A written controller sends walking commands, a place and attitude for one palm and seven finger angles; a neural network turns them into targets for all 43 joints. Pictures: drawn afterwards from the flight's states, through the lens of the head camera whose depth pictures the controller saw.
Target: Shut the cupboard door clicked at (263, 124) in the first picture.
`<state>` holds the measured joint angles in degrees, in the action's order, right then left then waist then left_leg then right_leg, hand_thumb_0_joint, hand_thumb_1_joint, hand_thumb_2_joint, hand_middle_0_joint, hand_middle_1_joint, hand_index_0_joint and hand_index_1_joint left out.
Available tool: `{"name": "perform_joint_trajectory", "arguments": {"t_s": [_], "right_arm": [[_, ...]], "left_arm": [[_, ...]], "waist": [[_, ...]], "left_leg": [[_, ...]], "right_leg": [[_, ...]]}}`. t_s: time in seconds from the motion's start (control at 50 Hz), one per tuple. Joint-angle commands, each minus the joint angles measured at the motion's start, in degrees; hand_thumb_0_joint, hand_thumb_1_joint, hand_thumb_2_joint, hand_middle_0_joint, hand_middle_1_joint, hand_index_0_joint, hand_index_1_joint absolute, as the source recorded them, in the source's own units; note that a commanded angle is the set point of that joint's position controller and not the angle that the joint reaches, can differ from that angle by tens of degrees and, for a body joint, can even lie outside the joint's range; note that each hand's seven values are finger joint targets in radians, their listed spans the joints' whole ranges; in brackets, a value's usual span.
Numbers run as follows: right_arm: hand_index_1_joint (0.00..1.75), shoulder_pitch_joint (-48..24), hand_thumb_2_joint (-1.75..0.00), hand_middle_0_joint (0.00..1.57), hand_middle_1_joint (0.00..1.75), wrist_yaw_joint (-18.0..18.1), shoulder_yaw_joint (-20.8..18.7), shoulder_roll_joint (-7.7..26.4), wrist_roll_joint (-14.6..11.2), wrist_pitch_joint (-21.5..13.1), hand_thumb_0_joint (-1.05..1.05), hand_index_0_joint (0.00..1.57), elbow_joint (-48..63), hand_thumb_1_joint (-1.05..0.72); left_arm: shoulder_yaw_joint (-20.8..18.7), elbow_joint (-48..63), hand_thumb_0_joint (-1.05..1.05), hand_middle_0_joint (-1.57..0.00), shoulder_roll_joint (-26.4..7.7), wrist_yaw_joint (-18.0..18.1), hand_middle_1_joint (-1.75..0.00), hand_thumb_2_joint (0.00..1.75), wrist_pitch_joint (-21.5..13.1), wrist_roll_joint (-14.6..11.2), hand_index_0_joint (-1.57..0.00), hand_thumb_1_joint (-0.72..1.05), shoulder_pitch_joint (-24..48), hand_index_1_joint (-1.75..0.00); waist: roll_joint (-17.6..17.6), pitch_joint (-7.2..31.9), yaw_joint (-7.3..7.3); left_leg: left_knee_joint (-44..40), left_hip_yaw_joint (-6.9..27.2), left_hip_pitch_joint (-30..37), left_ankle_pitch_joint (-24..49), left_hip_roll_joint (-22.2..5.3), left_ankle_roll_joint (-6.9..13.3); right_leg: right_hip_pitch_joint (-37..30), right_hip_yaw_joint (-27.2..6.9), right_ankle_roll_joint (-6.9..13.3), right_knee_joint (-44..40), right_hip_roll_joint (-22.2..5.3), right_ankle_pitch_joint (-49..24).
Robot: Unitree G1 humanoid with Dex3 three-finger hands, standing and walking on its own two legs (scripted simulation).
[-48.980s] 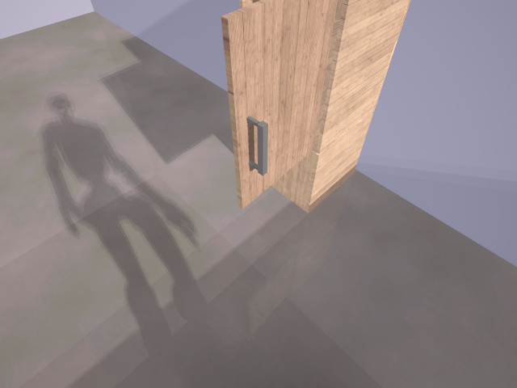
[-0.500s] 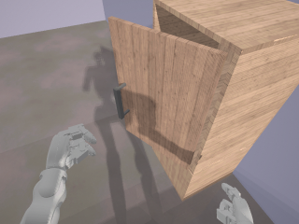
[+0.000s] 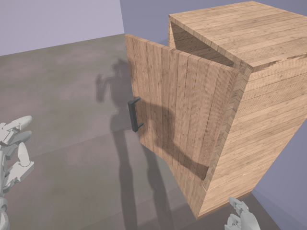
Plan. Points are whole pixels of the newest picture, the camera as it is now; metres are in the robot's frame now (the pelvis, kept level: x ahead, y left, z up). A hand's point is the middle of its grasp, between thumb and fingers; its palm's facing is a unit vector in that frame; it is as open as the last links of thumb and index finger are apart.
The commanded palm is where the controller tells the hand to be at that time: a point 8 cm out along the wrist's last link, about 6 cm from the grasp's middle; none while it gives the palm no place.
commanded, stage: draw the hand back to the body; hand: left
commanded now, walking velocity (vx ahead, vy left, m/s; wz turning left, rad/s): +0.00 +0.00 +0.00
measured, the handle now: (136, 114) +0.59 +0.16 -0.09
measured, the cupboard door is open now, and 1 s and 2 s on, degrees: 26 26 26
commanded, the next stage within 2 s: step back with the hand held close in 0.34 s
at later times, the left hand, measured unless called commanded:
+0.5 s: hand (37, 167) +0.18 +0.25 +0.16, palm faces +0.46 -0.79 -0.42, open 7.4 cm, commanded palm +0.13 +0.29 +0.17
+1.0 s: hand (15, 183) +0.15 +0.28 +0.15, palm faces +0.37 -0.78 -0.50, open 7.4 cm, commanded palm +0.09 +0.31 +0.17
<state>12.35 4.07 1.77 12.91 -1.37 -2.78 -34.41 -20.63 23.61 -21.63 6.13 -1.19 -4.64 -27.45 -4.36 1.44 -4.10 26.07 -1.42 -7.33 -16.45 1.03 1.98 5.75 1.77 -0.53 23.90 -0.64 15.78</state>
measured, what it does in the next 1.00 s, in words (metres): shifts its weight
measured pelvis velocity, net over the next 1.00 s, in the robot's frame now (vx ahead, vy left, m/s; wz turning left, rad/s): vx -0.06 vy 0.02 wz -0.03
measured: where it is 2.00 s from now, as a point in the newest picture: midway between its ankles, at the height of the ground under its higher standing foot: outside the picture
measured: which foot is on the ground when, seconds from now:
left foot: down 0.00-1.00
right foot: down 0.00-1.00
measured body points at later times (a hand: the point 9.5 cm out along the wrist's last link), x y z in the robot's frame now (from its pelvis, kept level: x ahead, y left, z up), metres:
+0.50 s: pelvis -0.01 -0.01 +0.00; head -0.03 -0.04 +0.45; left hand +0.15 +0.29 +0.19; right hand +0.18 -0.23 -0.09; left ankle -0.02 +0.09 -0.74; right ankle -0.03 -0.13 -0.74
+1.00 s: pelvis -0.06 +0.02 -0.01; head -0.05 +0.02 +0.44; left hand +0.12 +0.32 +0.18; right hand +0.12 -0.23 -0.08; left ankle -0.02 +0.09 -0.74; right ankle -0.03 -0.13 -0.74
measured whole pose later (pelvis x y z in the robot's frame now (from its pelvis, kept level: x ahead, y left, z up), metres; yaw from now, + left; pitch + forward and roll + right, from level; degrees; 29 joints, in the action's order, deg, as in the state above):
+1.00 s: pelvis -0.06 +0.02 -0.01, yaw -2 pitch +1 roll -1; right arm 10.0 5.1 -0.3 13.2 -1.4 2.1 -30.0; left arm -24.5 25.7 -25.3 6.8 -8.5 -3.6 -31.7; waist -1.2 0.6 -0.1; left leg 30.4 -3.9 -18.0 -13.2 1.3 3.8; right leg 17.2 -0.5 -2.1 28.6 -1.2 11.9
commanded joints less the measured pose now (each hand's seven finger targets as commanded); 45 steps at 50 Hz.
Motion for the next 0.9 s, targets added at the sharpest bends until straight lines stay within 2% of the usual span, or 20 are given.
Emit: {"name": "perform_joint_trajectory", "arguments": {"t_s": [0.0, 0.06, 0.1, 0.12, 0.18, 0.2, 0.26, 0.3, 0.34, 0.44, 0.46, 0.48, 0.5, 0.52, 0.54, 0.62, 0.7, 0.78, 0.82, 0.88], "right_arm": [[0.3, -7.8, -0.9, 0.2, 0.3, 0.2, -2.5, 5.9, 0.2, -3.9, 0.0, 0.2, 8.8, -0.9], [0.3, -7.8, -0.9, 0.2, 0.3, 0.5, -2.9, 6.4, 0.2, -3.8, 0.0, 0.2, 8.6, -0.9], [0.3, -7.8, -0.9, 0.2, 0.3, 0.8, -3.1, 6.6, 0.4, -4.2, 0.0, 0.2, 8.4, -0.9], [0.3, -8.2, -0.9, 0.2, 0.3, 0.9, -3.0, 6.3, 0.3, -4.4, 0.0, 0.2, 8.9, -0.9], [0.3, -8.5, -0.9, 0.2, 0.3, 1.1, -2.7, 5.6, 0.6, -5.4, 0.0, 0.2, 8.8, -0.9], [0.3, -8.7, -0.9, 0.2, 0.3, 1.1, -2.6, 5.8, 0.6, -5.8, 0.0, 0.2, 8.4, -0.9], [0.3, -9.0, -0.9, 0.2, 0.3, 1.1, -2.3, 5.1, 0.6, -6.3, 0.0, 0.2, 8.2, -0.9], [0.3, -8.8, -0.9, 0.2, 0.3, 1.2, -2.4, 5.4, 0.5, -6.3, 0.0, 0.2, 7.7, -0.9], [0.3, -8.7, -0.9, 0.2, 0.3, 1.1, -2.4, 5.2, 0.4, -6.0, 0.0, 0.2, 7.8, -0.9], [0.3, -8.4, -0.9, 0.2, 0.3, 0.5, -2.9, 5.6, 0.4, -5.3, 0.0, 0.2, 8.0, -0.9], [0.3, -8.5, -0.9, 0.2, 0.3, 0.3, -3.4, 7.4, 0.0, -4.1, 0.0, 0.2, 9.6, -0.9], [0.3, -8.3, -0.9, 0.2, 0.3, 0.5, -3.5, 6.9, 0.4, -3.4, 0.0, 0.2, 8.3, -0.9], [0.3, -9.0, -0.9, 0.2, 0.3, 0.4, -3.6, 6.8, 0.6, -3.0, 0.0, 0.2, 8.4, -0.9], [0.3, -8.7, -0.9, 0.2, 0.3, 0.4, -3.6, 6.4, 0.7, -2.5, 0.0, 0.2, 8.4, -0.9], [0.3, -8.5, -0.9, 0.2, 0.3, 0.4, -3.9, 6.5, 0.6, -2.1, 0.0, 0.2, 8.6, -0.9], [0.3, -8.5, -0.9, 0.2, 0.3, 1.0, -4.4, 7.0, 0.6, -0.6, 0.0, 0.2, 10.1, -0.9], [0.3, -8.6, -0.9, 0.2, 0.3, 1.7, -4.8, 7.4, 0.6, 1.3, 0.0, 0.2, 11.7, -0.9], [0.3, -7.8, -0.9, 0.2, 0.3, 1.7, -5.1, 7.4, 0.3, 2.7, 0.0, 0.2, 12.7, -0.9], [0.3, -7.7, -0.9, 0.2, 0.3, 1.7, -5.1, 7.6, 0.2, 2.9, 0.0, 0.2, 12.9, -0.9], [0.3, -7.5, -0.9, 0.2, 0.3, 1.6, -5.2, 8.1, 0.2, 2.6, 0.0, 0.2, 13.0, -0.9]], "left_arm": [[-4.1, 7.7, 0.0, -0.2, -6.8, 0.5, -0.3, 0.9, -4.0, 0.0, -0.2, 0.9, 3.7, -0.3], [-4.1, 6.2, 0.0, -0.2, -7.3, 0.7, -0.3, 0.9, -4.4, 0.2, -0.2, 0.9, 7.0, -0.3], [-5.5, 7.1, 0.0, -0.2, -9.0, 0.9, -0.3, 0.9, -4.9, 0.3, -0.2, 0.9, 7.2, -0.3], [-5.1, 9.8, 0.0, -0.2, -9.0, 0.8, -0.3, 0.9, -5.4, 0.4, -0.2, 0.9, 8.4, -0.3], [-6.5, 13.3, 0.0, -0.2, -10.7, 1.4, -0.3, 0.9, -6.2, 0.6, -0.2, 0.9, 7.8, -0.3], [-7.5, 13.6, 0.0, -0.2, -12.1, 1.6, -0.3, 0.9, -6.2, 0.6, -0.2, 0.9, 7.6, -0.3], [-7.1, 13.1, 0.0, -0.2, -11.1, 1.7, -0.3, 0.9, -6.5, 0.7, -0.2, 0.9, 7.0, -0.3], [-7.8, 10.3, 0.0, -0.2, -11.2, 1.5, -0.3, 0.9, -6.2, 0.4, -0.2, 0.9, 6.0, -0.3], [-6.9, 8.4, 0.0, -0.2, -9.7, 1.1, -0.3, 0.9, -6.2, 0.2, -0.2, 0.9, 5.8, -0.3], [-5.5, 6.7, 0.0, -0.2, -7.9, 0.2, -0.3, 0.9, -6.2, -0.1, -0.2, 0.9, 5.1, -0.3], [-11.2, 10.2, 0.0, -0.2, -14.2, 0.7, -0.3, 0.9, -8.8, 0.5, -0.2, 0.9, 11.7, -0.3], [-8.9, 6.0, 0.0, -0.2, -11.1, 0.5, -0.3, 0.9, -9.4, 0.5, -0.2, 0.9, 6.5, -0.3], [-9.0, 6.7, 0.0, -0.2, -11.6, 0.5, -0.3, 0.9, -9.6, 0.7, -0.2, 0.9, 5.8, -0.3], [-7.6, 6.8, 0.0, -0.2, -10.4, 0.4, -0.3, 0.9, -10.0, 1.0, -0.2, 0.9, 4.6, -0.3], [-7.3, 7.6, 0.0, -0.2, -10.1, 0.5, -0.3, 0.9, -10.3, 1.0, -0.2, 0.9, 3.8, -0.3], [-9.6, 12.4, 0.0, -0.2, -12.4, 1.3, -0.3, 0.9, -11.2, 0.8, -0.2, 0.9, 1.1, -0.3], [-12.8, 14.9, 0.0, -0.2, -15.3, 1.9, -0.3, 0.9, -10.6, 0.4, -0.2, 0.9, -1.7, -0.3], [-12.5, 13.0, 0.0, -0.2, -14.0, 2.1, -0.3, 0.9, -10.1, 0.1, -0.2, 0.9, -4.8, -0.3], [-11.8, 11.9, 0.0, -0.2, -13.1, 1.9, -0.3, 0.9, -10.0, 0.1, -0.2, 0.9, -5.8, -0.3], [-11.3, 11.7, 0.0, -0.2, -12.7, 2.0, -0.3, 0.9, -10.4, 0.4, -0.2, 0.9, -5.2, -0.3]], "waist": [[3.5, -0.9, 1.29], [4.2, -1.9, 1.5], [3.6, 0.6, 0.97], [2.5, 3.2, 0.86], [-0.8, 6.4, 0.15], [-1.2, 6.2, -0.06], [-2.3, 2.5, 0.11], [0.7, -0.1, 0.06], [0.7, -2.1, 0.34], [2.6, -1.2, 0.62], [2.4, -1.6, 2.69], [5.4, -0.4, 3.15], [6.1, -0.5, 2.93], [7.1, 0.6, 3.26], [5.8, 2.1, 3.39], [1.2, 8.8, 3.52], [0.4, 12.0, 3.15], [2.7, 10.8, 3.43], [2.3, 10.0, 3.5], [1.1, 7.8, 3.61]], "left_leg": [[-4.3, 0.8, -0.7, 16.0, -2.5, -1.1], [-4.9, 1.0, -0.9, 11.3, -2.2, -0.6], [-4.8, 0.8, 0.1, 11.3, -2.0, -0.3], [-4.5, 0.6, 1.0, 12.2, -1.8, -0.1], [-3.9, 0.4, 1.9, 14.8, -1.3, -0.2], [-3.8, 0.5, 1.6, 14.8, -1.3, -0.3], [-4.3, 0.4, 0.5, 13.7, -1.3, -0.7], [-4.8, 0.5, -0.4, 12.3, -1.5, -0.7], [-5.1, 0.2, -0.7, 11.7, -1.7, -0.6], [-5.4, 0.0, 0.1, 11.6, -2.0, -0.4], [-1.9, 1.0, -3.7, 7.1, -2.8, 0.7], [0.0, 1.6, -3.1, 6.6, -2.5, 0.7], [0.9, 1.6, -2.9, 6.8, -2.2, 0.7], [1.7, 1.5, -3.3, 7.3, -2.3, 0.4], [1.8, 1.3, -3.0, 8.2, -2.4, 0.4], [-0.3, 1.8, -1.2, 21.0, -3.9, 0.1], [0.1, 2.2, -1.6, 31.5, -5.0, -0.1], [-0.8, 2.5, -6.1, 27.6, -6.0, -0.1], [-1.8, 3.2, -8.6, 25.2, -6.4, -0.1], [-4.0, 4.1, -14.1, 16.2, -7.2, 0.8]], "right_leg": [[1.9, 1.0, 1.2, -3.0, 0.4, -12.8], [3.3, 0.7, 1.0, -3.5, 0.3, -8.6], [2.0, 0.4, 1.0, -3.7, 0.1, -8.7], [0.7, 0.1, 1.1, -3.1, -0.1, -9.6], [-1.3, 0.2, 1.2, -2.3, 0.0, -12.6], [-1.6, -0.1, 1.3, -2.7, -0.1, -12.7], [-0.1, 0.1, 1.4, -3.2, 0.1, -11.5], [0.8, 0.2, 1.4, -4.3, 0.3, -10.1], [1.8, 0.0, 1.2, -4.4, 0.3, -9.4], [1.7, -0.1, 1.0, -4.4, 0.3, -9.2], [5.4, -6.2, 1.2, -7.8, -3.1, -10.0], [6.3, -7.4, 1.8, -8.7, -4.9, -9.9], [7.2, -8.3, 2.0, -9.2, -5.7, -11.2], [7.0, -8.1, 2.3, -8.6, -6.5, -12.0], [6.7, -8.0, 2.5, -7.6, -6.8, -13.4], [2.0, -3.9, 1.3, -0.7, -4.6, -25.5], [-0.6, -2.5, 0.4, 3.8, -2.7, -33.0], [-0.9, -3.2, 0.1, 5.0, -2.3, -31.0], [-1.2, -3.1, 0.1, 5.8, -2.3, -29.1], [-1.4, -3.3, -0.4, 6.4, -1.2, -22.6]]}}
